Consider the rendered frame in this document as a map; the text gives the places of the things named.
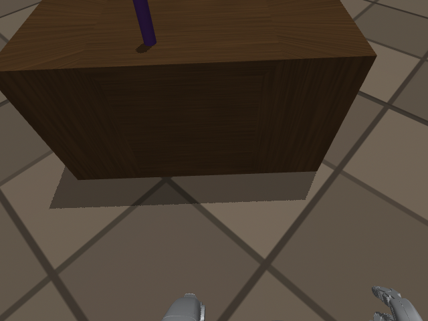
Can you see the can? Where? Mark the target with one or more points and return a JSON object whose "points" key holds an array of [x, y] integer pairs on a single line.
{"points": [[145, 22]]}

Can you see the right robot hand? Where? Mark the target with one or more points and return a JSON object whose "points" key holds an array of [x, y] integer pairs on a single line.
{"points": [[401, 308]]}

